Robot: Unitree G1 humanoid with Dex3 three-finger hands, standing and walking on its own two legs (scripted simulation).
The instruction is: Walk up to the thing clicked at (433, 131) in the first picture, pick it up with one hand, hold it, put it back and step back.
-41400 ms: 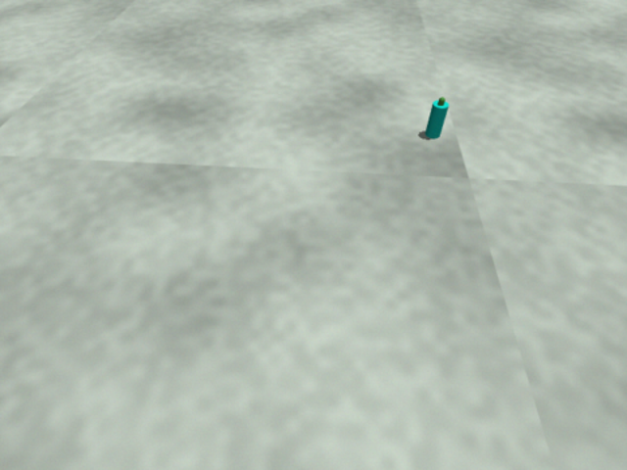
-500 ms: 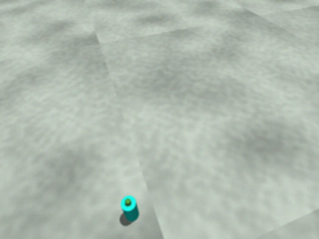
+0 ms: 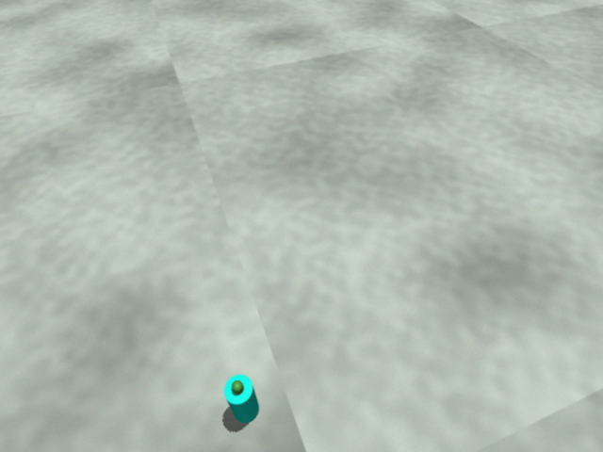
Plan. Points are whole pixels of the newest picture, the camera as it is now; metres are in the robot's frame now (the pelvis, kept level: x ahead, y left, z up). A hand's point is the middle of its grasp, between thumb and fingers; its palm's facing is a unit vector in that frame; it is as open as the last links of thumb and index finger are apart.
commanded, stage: stand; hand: left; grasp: from the side
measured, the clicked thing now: (241, 397) +0.40 +0.20 -0.67
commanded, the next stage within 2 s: step back in 0.54 s
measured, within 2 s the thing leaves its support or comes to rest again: neither
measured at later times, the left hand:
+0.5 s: hand out of the picture +0.09 +0.24 -0.16, palm faces -0.02 -0.94 -0.34, open 7.4 cm
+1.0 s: hand out of the picture +0.08 +0.30 -0.18, palm faces -0.05 -0.93 -0.36, open 7.4 cm
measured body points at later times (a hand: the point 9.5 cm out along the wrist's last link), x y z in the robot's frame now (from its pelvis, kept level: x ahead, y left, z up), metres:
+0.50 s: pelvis +0.01 +0.00 +0.00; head +0.01 -0.01 +0.45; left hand +0.09 +0.29 -0.13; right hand +0.08 -0.30 -0.14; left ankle +0.00 +0.13 -0.75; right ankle +0.00 -0.12 -0.75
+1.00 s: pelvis -0.07 +0.03 -0.02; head +0.00 +0.06 +0.43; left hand +0.08 +0.34 -0.15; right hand -0.01 -0.29 -0.12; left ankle -0.03 +0.13 -0.75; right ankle -0.08 -0.11 -0.67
